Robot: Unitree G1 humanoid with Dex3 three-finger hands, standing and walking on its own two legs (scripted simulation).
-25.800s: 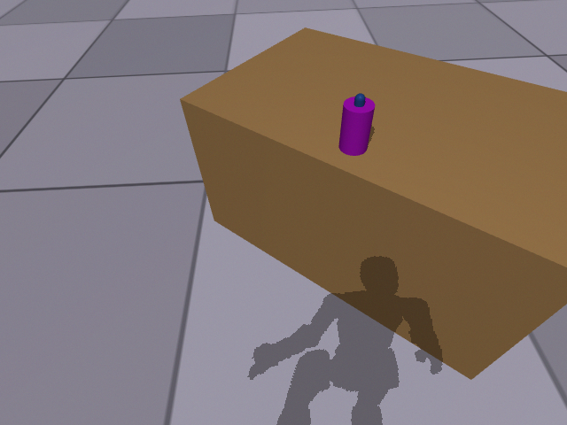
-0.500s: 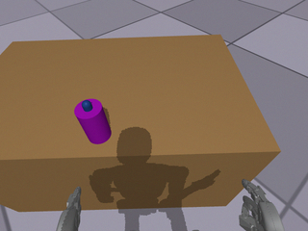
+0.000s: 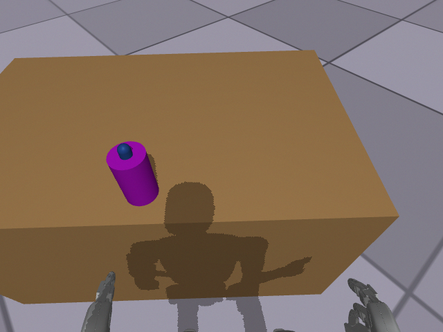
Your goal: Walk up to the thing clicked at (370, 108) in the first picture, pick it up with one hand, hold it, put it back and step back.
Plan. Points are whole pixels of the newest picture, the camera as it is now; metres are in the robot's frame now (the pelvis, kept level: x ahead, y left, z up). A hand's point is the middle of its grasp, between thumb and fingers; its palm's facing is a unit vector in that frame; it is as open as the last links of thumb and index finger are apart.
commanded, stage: home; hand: left
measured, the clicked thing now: (133, 171) +0.45 +0.21 +0.02
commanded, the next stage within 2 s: stand in 0.22 s
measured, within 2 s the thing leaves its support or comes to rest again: neither
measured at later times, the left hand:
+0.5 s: hand out of the picture +0.05 +0.26 -0.11, palm faces -0.03 -0.94 -0.34, open 16.2 cm
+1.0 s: hand out of the picture +0.02 +0.25 -0.10, palm faces -0.04 -0.94 -0.34, open 7.6 cm
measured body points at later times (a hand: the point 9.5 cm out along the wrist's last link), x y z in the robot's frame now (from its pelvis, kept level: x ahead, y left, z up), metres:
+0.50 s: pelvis -0.01 +0.01 +0.05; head +0.00 +0.02 +0.50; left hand +0.05 +0.31 -0.09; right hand +0.06 -0.28 -0.08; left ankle +0.01 +0.14 -0.68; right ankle +0.00 -0.14 -0.68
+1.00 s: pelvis -0.02 +0.00 +0.06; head -0.02 +0.00 +0.51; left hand +0.03 +0.30 -0.07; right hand +0.03 -0.29 -0.08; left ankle +0.01 +0.14 -0.68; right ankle +0.00 -0.14 -0.68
